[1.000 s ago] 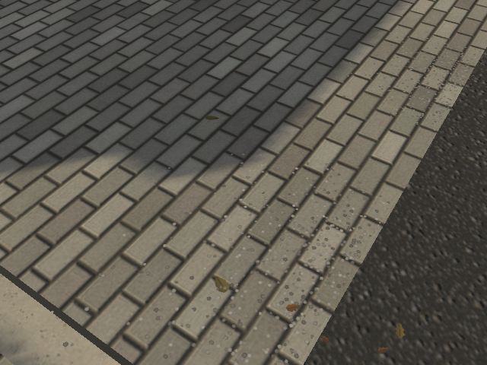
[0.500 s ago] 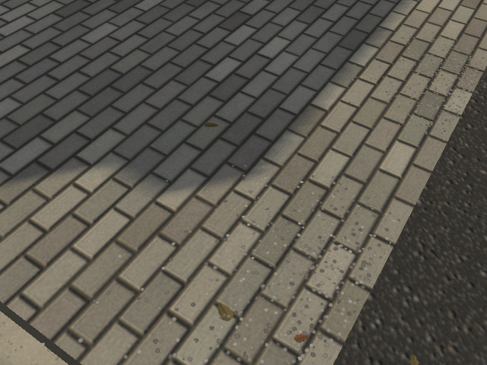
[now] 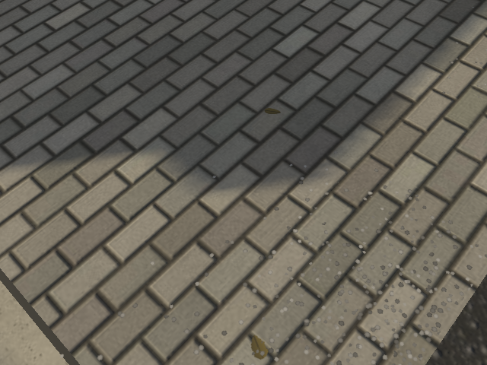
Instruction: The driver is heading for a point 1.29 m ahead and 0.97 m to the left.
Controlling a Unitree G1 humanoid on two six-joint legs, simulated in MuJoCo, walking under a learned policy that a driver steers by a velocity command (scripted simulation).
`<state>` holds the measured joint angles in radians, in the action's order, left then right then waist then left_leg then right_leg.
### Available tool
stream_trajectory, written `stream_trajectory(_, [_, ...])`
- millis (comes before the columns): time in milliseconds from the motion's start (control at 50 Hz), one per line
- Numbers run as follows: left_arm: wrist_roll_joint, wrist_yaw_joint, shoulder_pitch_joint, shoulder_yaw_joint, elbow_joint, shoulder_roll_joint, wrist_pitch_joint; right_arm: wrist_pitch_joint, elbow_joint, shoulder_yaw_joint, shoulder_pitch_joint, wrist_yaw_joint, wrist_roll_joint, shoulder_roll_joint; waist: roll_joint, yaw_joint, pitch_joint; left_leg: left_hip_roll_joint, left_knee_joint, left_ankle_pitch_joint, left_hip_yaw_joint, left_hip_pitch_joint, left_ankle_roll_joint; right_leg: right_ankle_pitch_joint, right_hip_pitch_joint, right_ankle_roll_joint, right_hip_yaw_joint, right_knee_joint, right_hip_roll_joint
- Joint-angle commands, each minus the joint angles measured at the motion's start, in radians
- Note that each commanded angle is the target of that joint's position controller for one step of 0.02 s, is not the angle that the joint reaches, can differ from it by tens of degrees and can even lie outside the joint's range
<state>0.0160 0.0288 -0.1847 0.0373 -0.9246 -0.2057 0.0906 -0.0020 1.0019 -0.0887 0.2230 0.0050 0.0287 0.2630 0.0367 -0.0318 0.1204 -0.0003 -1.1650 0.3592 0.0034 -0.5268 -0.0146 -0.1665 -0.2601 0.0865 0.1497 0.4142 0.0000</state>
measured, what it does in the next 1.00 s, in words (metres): steps on the spot, turning left: left foot, then right foot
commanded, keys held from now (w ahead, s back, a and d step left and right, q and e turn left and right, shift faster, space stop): q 1.00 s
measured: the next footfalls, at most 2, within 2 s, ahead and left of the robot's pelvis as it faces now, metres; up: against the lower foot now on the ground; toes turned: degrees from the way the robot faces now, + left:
left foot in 0.30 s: +0.12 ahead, +0.11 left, +0.00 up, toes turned +16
right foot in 0.78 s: +0.16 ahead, -0.09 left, +0.00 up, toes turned +30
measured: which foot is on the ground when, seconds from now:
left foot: up 0.00-0.28, down 0.30-0.78, up 0.80-1.00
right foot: down 0.00-0.30, up 0.32-0.76, down 0.78-1.00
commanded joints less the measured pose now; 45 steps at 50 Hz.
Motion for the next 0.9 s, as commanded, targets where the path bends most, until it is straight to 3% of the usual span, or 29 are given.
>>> stream_trajectory(20, [-0.002,0.009,-0.046,0.018,0.041,-0.107,0.011,0.028,-0.028,0.005,0.149,-0.019,0.011,-0.024,-0.133,-0.042,-0.178,0.031,0.039,-0.102,-0.011,0.028,0.002,0.778,0.062,0.116,-0.107,-0.105,0.294])
stream_trajectory(80, [0.0,0.009,-0.041,0.016,0.041,-0.105,-0.002,0.032,-0.088,0.019,0.046,-0.035,0.008,-0.019,-0.149,-0.035,-0.151,0.048,0.219,-0.228,-0.037,0.051,-0.018,0.669,0.032,0.1,-0.024,-0.111,0.265])
stream_trajectory(140, [-0.001,0.009,-0.061,0.025,0.041,-0.136,-0.017,0.038,-0.128,0.029,-0.028,-0.045,0.006,-0.009,-0.135,-0.011,-0.146,0.043,0.343,-0.254,-0.07,0.109,-0.038,0.577,0.046,0.1,0.007,-0.104,0.278])
stream_trajectory(200, [0.005,0.008,-0.1,0.04,0.037,-0.168,-0.045,0.046,-0.168,0.027,-0.083,-0.045,0.011,0.016,-0.127,0.02,-0.127,0.032,0.405,-0.121,-0.092,0.115,-0.055,0.484,0.1,0.104,0.001,-0.058,0.317])
stream_trajectory(260, [0.01,0.01,-0.133,0.053,0.038,-0.189,-0.074,0.042,-0.204,0.021,-0.104,-0.041,0.004,0.023,-0.126,0.049,-0.116,0.023,0.498,0.016,-0.099,0.127,-0.077,0.424,0.162,0.093,-0.015,0.031,0.355])
stream_trajectory(280, [0.012,0.01,-0.142,0.059,0.037,-0.198,-0.084,0.033,-0.209,0.02,-0.087,-0.038,0.001,0.021,-0.103,0.038,-0.127,0.017,0.582,-0.021,-0.098,0.177,-0.086,0.408,0.161,0.067,-0.001,0.097,0.35])
stream_trajectory(300, [0.014,0.008,-0.165,0.064,0.033,-0.203,-0.092,0.017,-0.203,0.013,-0.038,-0.029,0.002,0.042,-0.03,0.011,-0.164,0.025,0.705,-0.162,-0.045,0.285,-0.106,0.364,0.126,0.014,0.034,0.229,0.313])
stream_trajectory(320, [0.01,0.002,-0.18,0.057,0.072,-0.171,-0.095,0.002,-0.201,-0.017,0.031,-0.014,0.015,0.165,0.178,0.001,-0.232,0.227,0.779,-0.515,0.236,0.449,-0.175,0.088,-0.04,-0.055,0.098,0.509,0.211])
stream_trajectory(340, [-0.002,0.001,-0.094,0.042,0.14,-0.112,-0.109,0.015,-0.196,-0.042,0.072,-0.007,-0.014,0.239,0.287,-0.031,-0.248,0.408,0.822,-0.826,0.521,0.508,-0.367,-0.535,-0.291,-0.111,0.023,0.695,-0.011])
stream_trajectory(360, [0.01,0.002,-0.046,0.045,0.134,-0.14,-0.124,0.022,-0.182,-0.04,0.105,-0.004,-0.033,0.206,0.073,-0.04,-0.24,0.371,0.818,-0.733,0.426,0.508,-0.374,-0.495,-0.316,-0.123,-0.116,0.79,0.035])
stream_trajectory(400, [-0.009,0.001,-0.027,0.043,0.134,-0.117,-0.116,0.04,-0.208,-0.019,-0.03,0.01,-0.023,0.136,0.015,0.021,-0.129,0.253,0.859,-0.514,0.294,0.374,-0.29,-0.329,-0.318,-0.125,-0.159,0.726,0.056])
stream_trajectory(420, [0.007,0.003,-0.025,0.049,0.138,-0.135,-0.114,0.043,-0.224,-0.013,-0.076,0.015,-0.031,0.116,0.035,0.038,-0.115,0.212,0.867,-0.464,0.264,0.354,-0.257,-0.274,-0.307,-0.125,-0.163,0.682,0.06])
stream_trajectory(440, [0.02,0.001,-0.05,0.05,0.128,-0.137,-0.117,0.042,-0.235,-0.008,-0.099,0.015,-0.025,0.1,0.047,0.048,-0.137,0.183,0.861,-0.493,0.24,0.347,-0.247,-0.244,-0.277,-0.126,-0.154,0.682,0.046])
stream_trajectory(460, [0.021,-0.001,-0.061,0.051,0.128,-0.133,-0.122,0.038,-0.236,-0.009,-0.084,0.009,-0.024,0.106,0.037,0.048,-0.16,0.178,0.854,-0.52,0.241,0.353,-0.247,-0.237,-0.262,-0.128,-0.156,0.676,0.034])
stream_trajectory(500, [0.011,-0.002,-0.058,0.047,0.139,-0.116,-0.13,0.027,-0.229,-0.018,-0.05,0.001,-0.021,0.136,0.025,0.042,-0.177,0.172,0.853,-0.495,0.256,0.363,-0.247,-0.241,-0.252,-0.134,-0.164,0.613,0.027])
stream_trajectory(600, [0.003,0.003,0.01,0.041,0.183,-0.119,-0.134,0.034,-0.232,-0.03,-0.007,-0.004,-0.009,0.166,0.08,0.005,-0.165,0.168,0.873,-0.272,0.35,0.346,-0.245,-0.243,-0.234,-0.132,-0.183,0.467,0.009])
stream_trajectory(680, [-0.008,0.008,0.008,0.037,0.204,-0.124,-0.119,0.039,-0.245,-0.037,-0.021,-0.014,-0.004,0.18,0.097,0.003,-0.178,0.16,0.848,-0.299,0.411,0.317,-0.226,-0.257,-0.137,-0.112,-0.182,0.346,-0.026])
stream_trajectory(720, [-0.014,0.012,-0.032,0.036,0.205,-0.126,-0.11,0.043,-0.251,-0.038,-0.042,-0.018,-0.006,0.179,0.108,0.021,-0.185,0.149,0.827,-0.344,0.447,0.299,-0.2,-0.253,-0.054,-0.093,-0.179,0.237,-0.048])
stream_trajectory(760, [-0.012,0.02,-0.124,0.034,0.186,-0.121,-0.097,0.048,-0.261,-0.036,-0.083,-0.015,-0.022,0.168,0.087,0.079,-0.18,0.09,0.778,-0.266,0.436,0.211,-0.122,-0.123,0.119,-0.072,-0.174,-0.036,-0.05])
stream_trajectory(780, [0.004,0.03,-0.138,0.05,0.19,-0.197,-0.091,0.045,-0.273,-0.023,-0.065,-0.01,-0.03,0.115,-0.05,0.067,-0.168,0.007,0.659,-0.087,0.358,0.104,-0.055,-0.192,0.195,-0.038,-0.331,-0.181,0.115])
stream_trajectory(800, [0.012,0.028,-0.069,0.072,0.224,-0.313,-0.096,0.038,-0.295,-0.013,-0.035,-0.005,-0.038,0.061,-0.295,0.031,-0.149,-0.186,0.449,0.149,0.123,-0.07,-0.006,-0.155,0.214,0.062,-0.625,-0.25,0.382])
stream_trajectory(820, [0.022,0.021,-0.035,0.068,0.233,-0.278,-0.1,0.039,-0.274,-0.031,-0.045,-0.001,0.003,0.146,-0.217,0.04,-0.126,-0.113,0.234,0.201,0.107,-0.041,0.005,-0.061,0.085,0.135,-0.606,-0.226,0.418])
stream_trajectory(840, [0.017,0.018,0.018,0.044,0.251,-0.204,-0.098,0.043,-0.257,-0.042,-0.024,-0.007,0.002,0.161,-0.137,0.002,-0.107,-0.1,0.14,0.148,0.129,0.007,0.002,0.001,0.033,0.126,-0.511,-0.204,0.351])
stream_trajectory(860, [0.013,0.015,0.07,0.034,0.26,-0.17,-0.098,0.051,-0.239,-0.043,0.009,-0.016,0.0,0.15,-0.122,-0.028,-0.088,-0.094,0.069,0.089,0.116,0.017,0.007,0.055,0.014,0.095,-0.401,-0.183,0.282])
stream_trajectory(900, [0.009,0.018,0.086,0.029,0.275,-0.159,-0.095,0.065,-0.225,-0.041,0.049,-0.038,-0.003,0.143,-0.184,-0.029,-0.102,-0.085,-0.019,0.036,0.083,-0.012,0.031,0.166,0.074,0.077,-0.279,-0.151,0.217])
